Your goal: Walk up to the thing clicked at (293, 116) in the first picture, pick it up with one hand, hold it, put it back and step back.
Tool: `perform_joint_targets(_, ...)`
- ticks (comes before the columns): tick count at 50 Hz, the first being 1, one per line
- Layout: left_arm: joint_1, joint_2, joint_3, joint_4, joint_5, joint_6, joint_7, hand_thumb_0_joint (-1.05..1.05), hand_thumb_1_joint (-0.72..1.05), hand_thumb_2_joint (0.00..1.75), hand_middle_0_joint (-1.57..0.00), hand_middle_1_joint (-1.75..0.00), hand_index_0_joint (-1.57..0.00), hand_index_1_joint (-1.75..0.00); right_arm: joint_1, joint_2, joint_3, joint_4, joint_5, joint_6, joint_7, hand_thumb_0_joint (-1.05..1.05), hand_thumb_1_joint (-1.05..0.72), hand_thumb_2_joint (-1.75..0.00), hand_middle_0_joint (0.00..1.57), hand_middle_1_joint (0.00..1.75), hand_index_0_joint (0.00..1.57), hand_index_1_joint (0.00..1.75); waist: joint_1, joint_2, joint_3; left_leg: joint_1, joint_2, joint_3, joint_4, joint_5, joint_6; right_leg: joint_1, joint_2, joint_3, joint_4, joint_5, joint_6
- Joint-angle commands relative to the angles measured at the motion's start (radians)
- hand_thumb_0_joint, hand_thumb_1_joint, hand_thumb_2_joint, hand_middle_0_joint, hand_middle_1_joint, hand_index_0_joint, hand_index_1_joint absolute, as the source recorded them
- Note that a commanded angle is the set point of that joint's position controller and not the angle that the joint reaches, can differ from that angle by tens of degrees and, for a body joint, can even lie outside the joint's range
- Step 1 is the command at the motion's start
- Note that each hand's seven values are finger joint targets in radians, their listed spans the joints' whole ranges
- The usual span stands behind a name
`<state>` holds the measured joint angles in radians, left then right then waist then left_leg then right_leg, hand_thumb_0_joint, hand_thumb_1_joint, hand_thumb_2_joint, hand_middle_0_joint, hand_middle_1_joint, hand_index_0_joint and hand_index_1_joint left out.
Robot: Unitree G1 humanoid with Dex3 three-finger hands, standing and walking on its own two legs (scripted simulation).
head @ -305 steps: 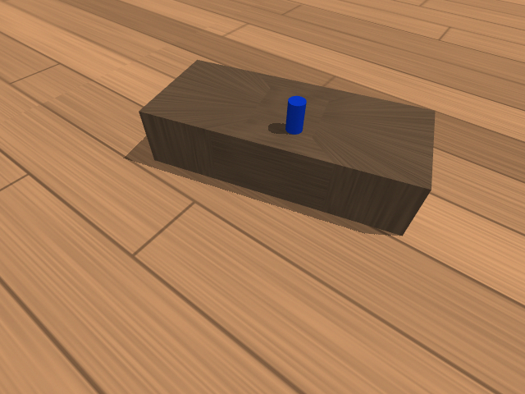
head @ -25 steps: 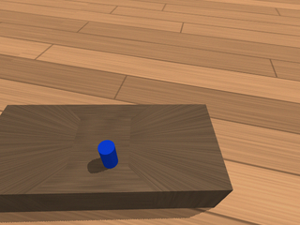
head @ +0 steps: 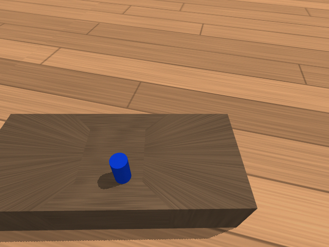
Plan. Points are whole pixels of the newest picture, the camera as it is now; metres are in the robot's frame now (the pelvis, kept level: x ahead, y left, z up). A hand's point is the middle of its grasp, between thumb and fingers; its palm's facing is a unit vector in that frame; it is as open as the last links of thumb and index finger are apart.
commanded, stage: stand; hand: left
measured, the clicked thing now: (120, 168) +0.51 +0.20 -0.38
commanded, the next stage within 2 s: go down in 0.72 s
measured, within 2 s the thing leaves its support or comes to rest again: neither
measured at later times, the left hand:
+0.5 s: hand out of the picture +0.07 +0.26 -0.16, palm faces -0.03 -0.94 -0.34, open 7.4 cm
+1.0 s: hand out of the picture +0.14 +0.25 -0.16, palm faces +0.05 -0.94 -0.33, open 9.6 cm
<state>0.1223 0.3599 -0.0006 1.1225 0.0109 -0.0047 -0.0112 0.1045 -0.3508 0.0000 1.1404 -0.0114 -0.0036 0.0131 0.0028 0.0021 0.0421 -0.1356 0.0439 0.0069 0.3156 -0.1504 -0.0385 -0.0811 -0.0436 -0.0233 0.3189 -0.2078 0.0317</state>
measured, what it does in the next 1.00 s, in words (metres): stands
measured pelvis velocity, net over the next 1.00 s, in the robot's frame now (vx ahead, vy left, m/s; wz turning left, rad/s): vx -0.01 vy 0.00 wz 0.01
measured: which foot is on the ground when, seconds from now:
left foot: down 0.00-1.00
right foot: down 0.00-1.00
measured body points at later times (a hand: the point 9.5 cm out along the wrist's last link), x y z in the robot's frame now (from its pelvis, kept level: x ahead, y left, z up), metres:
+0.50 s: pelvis +0.01 +0.00 +0.00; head +0.02 +0.00 +0.45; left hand +0.07 +0.30 -0.13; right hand +0.08 -0.30 -0.13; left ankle +0.01 +0.14 -0.75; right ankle -0.02 -0.14 -0.75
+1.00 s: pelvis -0.01 +0.00 -0.01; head +0.04 +0.00 +0.44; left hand +0.14 +0.30 -0.13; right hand +0.09 -0.28 -0.14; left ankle +0.01 +0.14 -0.75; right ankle -0.02 -0.14 -0.75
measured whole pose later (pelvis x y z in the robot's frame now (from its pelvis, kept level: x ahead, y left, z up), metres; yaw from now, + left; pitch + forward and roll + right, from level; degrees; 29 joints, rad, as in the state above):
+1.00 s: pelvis -0.01 +0.00 -0.01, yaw +0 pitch +3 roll +0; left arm -0.03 0.33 0.12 1.06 0.04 -0.01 -0.02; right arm 0.19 -0.29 -0.02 0.86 0.03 -0.03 -0.03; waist 0.00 0.00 0.05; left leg -0.32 0.05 -0.01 0.47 -0.20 -0.04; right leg -0.26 -0.04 -0.03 0.47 -0.26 0.03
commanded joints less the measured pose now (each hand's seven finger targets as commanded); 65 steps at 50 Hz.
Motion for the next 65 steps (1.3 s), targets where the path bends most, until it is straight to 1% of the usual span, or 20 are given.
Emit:
perform_joint_targets(1, -0.024, 0.215, 0.045, -0.059, 0.0, -0.022, 0.019, 0.0, 0.9, 0.9, -0.2, -0.3, -0.2, -0.3, -0.041, -0.218, -0.044, -0.06, 0.002, -0.02, -0.016, 0.0, -0.9, -0.9, 0.2, 0.3, 0.2, 0.3, -0.005, -0.013, -0.059, 0.045, 0.094, -0.07, -0.035, 0.112, 0.045, -0.037, -0.094, 0.065, -0.063, 0.092, -0.044)
perform_joint_targets(6, -0.021, 0.215, 0.044, -0.06, -0.001, -0.025, 0.02, 0.0, 0.9, 0.9, -0.2, -0.3, -0.2, -0.3, -0.045, -0.214, -0.041, -0.063, 0.003, -0.021, -0.015, 0.0, -0.9, -0.9, 0.2, 0.3, 0.2, 0.3, -0.003, -0.011, -0.061, 0.046, 0.095, -0.072, -0.025, 0.151, 0.045, -0.03, -0.098, 0.063, -0.058, 0.143, -0.044)
perform_joint_targets(14, -0.027, 0.215, 0.046, -0.061, -0.002, -0.023, 0.019, 0.0, 0.9, 0.9, -0.2, -0.3, -0.2, -0.3, -0.036, -0.214, -0.039, -0.064, 0.003, -0.02, -0.017, 0.0, -0.9, -0.9, 0.2, 0.3, 0.2, 0.3, -0.006, -0.001, -0.067, 0.049, 0.094, -0.066, -0.025, 0.135, 0.046, -0.023, -0.1, 0.07, -0.057, 0.128, -0.047)
perform_joint_targets(22, -0.02, 0.216, 0.047, -0.061, -0.002, -0.023, 0.019, 0.0, 0.9, 0.9, -0.2, -0.3, -0.2, -0.3, -0.034, -0.214, -0.038, -0.067, 0.004, -0.024, -0.019, 0.0, -0.9, -0.9, 0.2, 0.3, 0.2, 0.3, -0.003, -0.002, -0.085, 0.062, 0.098, -0.067, -0.014, 0.215, 0.044, 0.0, -0.1, 0.061, -0.04, 0.207, -0.046)
perform_joint_targets(40, -0.03, 0.213, 0.049, -0.063, -0.001, -0.02, 0.019, 0.0, 0.9, 0.9, -0.2, -0.3, -0.2, -0.3, -0.039, -0.212, -0.038, -0.072, 0.001, -0.022, -0.02, 0.0, -0.9, -0.9, 0.2, 0.3, 0.2, 0.3, -0.003, -0.008, -0.057, 0.049, 0.096, -0.062, -0.029, 0.163, 0.045, -0.014, -0.097, 0.063, -0.05, 0.15, -0.047)
perform_joint_targets(41, -0.023, 0.211, 0.049, -0.062, -0.001, -0.02, 0.019, 0.0, 0.82, 0.82, -0.12, -0.22, -0.12, -0.22, -0.038, -0.217, -0.039, -0.07, 0.002, -0.023, -0.02, 0.0, -0.98, -0.98, 0.2, 0.31, 0.2, 0.31, -0.002, 0.003, -0.053, 0.054, 0.096, -0.062, -0.031, 0.154, 0.045, -0.025, -0.097, 0.067, -0.056, 0.141, -0.046)
perform_joint_targets(42, -0.374, 0.029, 0.044, -0.413, -0.051, -0.112, 0.032, 0.0, 0.74, 0.74, -0.04, -0.14, -0.04, -0.14, -0.015, -0.048, -0.006, -0.356, 0.069, -0.069, -0.038, 0.0, -1.05, -0.94, 0.2, 0.3, 0.2, 0.3, -0.119, 0.044, 0.021, -0.066, -0.047, 0.062, 0.032, -0.022, 0.039, -0.244, 0.034, 0.003, 0.004, 0.075, -0.037)
perform_joint_targets(43, -0.488, 0.089, 0.068, -0.364, -0.046, -0.105, 0.035, 0.0, 0.66, 0.66, -0.01, -0.06, -0.02, -0.06, 0.036, -0.077, -0.01, -0.305, 0.068, -0.067, -0.049, 0.0, -1.05, -0.94, 0.2, 0.3, 0.2, 0.3, -0.089, 0.013, -0.031, -0.053, -0.048, 0.054, 0.045, -0.048, 0.043, -0.194, 0.031, -0.009, 0.014, 0.048, -0.034)
perform_joint_targets(44, -0.298, 0.203, 0.144, -0.221, -0.024, -0.073, 0.042, 0.0, 0.58, 0.58, -0.01, -0.05, -0.01, -0.04, 0.08, -0.116, -0.036, -0.301, 0.072, -0.058, -0.06, 0.0, -1.05, -0.94, 0.2, 0.3, 0.2, 0.3, -0.056, -0.013, -0.028, -0.069, -0.043, 0.051, 0.049, -0.04, 0.043, -0.181, 0.039, -0.019, 0.017, 0.03, -0.038)
perform_joint_targets(45, -0.258, 0.225, 0.163, -0.149, -0.004, -0.052, 0.031, 0.0, 0.5, 0.5, -0.01, -0.04, -0.02, -0.03, 0.096, -0.117, -0.047, -0.315, 0.065, -0.055, -0.06, 0.0, -1.05, -0.94, 0.2, 0.3, 0.2, 0.3, -0.049, -0.043, -0.054, -0.098, -0.048, 0.047, 0.088, -0.033, 0.046, -0.197, 0.041, -0.018, 0.038, 0.02, -0.039)
perform_joint_targets(46, -0.311, 0.265, 0.188, -0.161, 0.015, -0.042, 0.022, 0.0, 0.42, 0.42, -0.02, -0.06, -0.03, -0.04, 0.099, -0.111, -0.053, -0.345, 0.063, -0.055, -0.064, 0.0, -1.05, -0.93, 0.2, 0.3, 0.2, 0.3, -0.037, -0.042, -0.094, -0.107, -0.046, 0.042, 0.113, -0.003, 0.049, -0.2, 0.039, -0.019, 0.067, 0.051, -0.04)
perform_joint_targets(47, -0.304, 0.261, 0.203, -0.154, 0.034, -0.043, 0.012, 0.0, 0.34, 0.34, -0.02, -0.05, -0.03, -0.04, 0.102, -0.105, -0.067, -0.372, 0.049, -0.06, -0.066, 0.0, -1.03, -0.93, 0.2, 0.3, 0.2, 0.3, -0.025, -0.047, -0.157, -0.099, -0.049, 0.044, 0.135, 0.023, 0.049, -0.18, 0.033, -0.011, 0.091, 0.084, -0.037)
perform_joint_targets(48, -0.198, 0.245, 0.219, -0.105, 0.059, -0.025, 0.005, 0.0, 0.26, 0.26, -0.02, -0.05, -0.03, -0.03, 0.124, -0.099, -0.078, -0.383, 0.04, -0.061, -0.066, 0.0, -1.01, -0.92, 0.2, 0.3, 0.2, 0.3, -0.005, -0.026, -0.21, -0.109, -0.055, 0.043, 0.156, 0.06, 0.045, -0.165, 0.03, -0.01, 0.117, 0.116, -0.038)
perform_joint_targets(50, -0.119, 0.232, 0.243, -0.174, 0.073, 0.017, -0.002, 0.0, 0.12, 0.17, -0.03, -0.05, -0.04, -0.03, 0.132, -0.09, -0.087, -0.434, 0.035, -0.067, -0.061, 0.0, -0.99, -0.92, 0.2, 0.3, 0.2, 0.3, 0.034, 0.039, -0.273, -0.105, -0.064, 0.042, 0.166, 0.116, 0.036, -0.128, 0.032, -0.01, 0.138, 0.15, -0.046)
perform_joint_targets(58, -0.084, 0.157, 0.213, -0.398, 0.054, 0.224, -0.013, 0.0, -0.29, 0.09, -0.05, -0.05, -0.05, -0.05, 0.087, -0.064, -0.074, -0.563, 0.051, -0.085, -0.062, 0.0, -0.91, -0.9, 0.2, 0.3, 0.2, 0.3, -0.007, 0.014, -0.175, -0.165, -0.046, 0.032, 0.169, -0.004, 0.034, -0.237, 0.054, -0.029, 0.14, 0.007, -0.045)
perform_joint_targets(60, -0.116, 0.167, 0.222, -0.469, 0.048, 0.243, -0.012, 0.0, -0.38, 0.08, -0.06, -0.05, -0.05, -0.05, 0.096, -0.056, -0.072, -0.574, 0.048, -0.095, -0.062, 0.0, -0.89, -0.89, 0.2, 0.3, 0.2, 0.3, -0.01, 0.01, -0.182, -0.178, -0.041, 0.028, 0.189, -0.01, 0.033, -0.256, 0.054, -0.032, 0.161, -0.002, -0.042)
perform_joint_targets(62, -0.136, 0.182, 0.226, -0.568, 0.05, 0.252, -0.012, 0.0, -0.43, 0.08, -0.06, -0.06, -0.05, -0.06, 0.106, -0.056, -0.074, -0.588, 0.047, -0.106, -0.068, 0.0, -0.88, -0.89, 0.2, 0.3, 0.2, 0.3, -0.016, 0.03, -0.232, -0.161, -0.04, 0.027, 0.222, 0.038, 0.034, -0.26, 0.051, -0.028, 0.199, 0.051, -0.038)
perform_joint_targets(63, -0.081, 0.183, 0.239, -0.511, 0.052, 0.263, -0.014, 0.0, -0.44, 0.08, -0.06, -0.06, -0.05, -0.06, 0.117, -0.059, -0.071, -0.576, 0.046, -0.11, -0.07, 0.0, -0.88, -0.89, 0.2, 0.3, 0.2, 0.3, -0.022, 0.026, -0.211, -0.179, -0.039, 0.026, 0.234, 0.031, 0.033, -0.272, 0.053, -0.026, 0.209, 0.044, -0.037)
perform_joint_targets(64, -0.115, 0.181, 0.236, -0.612, 0.048, 0.262, -0.017, 0.0, -0.44, 0.08, -0.05, -0.06, -0.05, -0.06, 0.119, -0.058, -0.075, -0.59, 0.045, -0.117, -0.074, 0.0, -0.88, -0.89, 0.2, 0.3, 0.2, 0.3, -0.022, 0.044, -0.257, -0.158, -0.034, 0.025, 0.251, 0.071, 0.031, -0.276, 0.053, -0.027, 0.231, 0.08, -0.037)
perform_joint_targets(65, -0.063, 0.175, 0.238, -0.564, 0.049, 0.273, -0.019, 0.0, -0.46, 0.07, -0.06, -0.06, -0.05, -0.06, 0.122, -0.052, -0.067, -0.579, 0.044, -0.121, -0.077, 0.0, -0.87, -0.89, 0.2, 0.3, 0.2, 0.3, -0.024, 0.036, -0.236, -0.172, -0.034, 0.022, 0.259, 0.064, 0.03, -0.284, 0.052, -0.028, 0.239, 0.072, -0.036)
